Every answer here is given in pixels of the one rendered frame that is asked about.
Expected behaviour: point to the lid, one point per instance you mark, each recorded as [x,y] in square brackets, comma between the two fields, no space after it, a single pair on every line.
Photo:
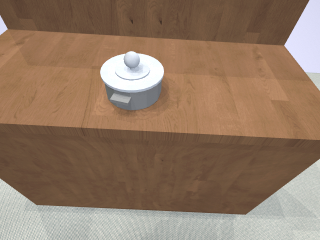
[116,75]

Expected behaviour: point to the table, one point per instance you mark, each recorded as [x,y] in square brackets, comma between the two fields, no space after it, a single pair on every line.
[237,117]

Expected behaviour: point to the knob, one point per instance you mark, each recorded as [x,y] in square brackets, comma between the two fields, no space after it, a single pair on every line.
[131,59]

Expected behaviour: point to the pot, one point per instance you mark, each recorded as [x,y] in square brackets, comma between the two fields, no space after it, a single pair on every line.
[134,100]

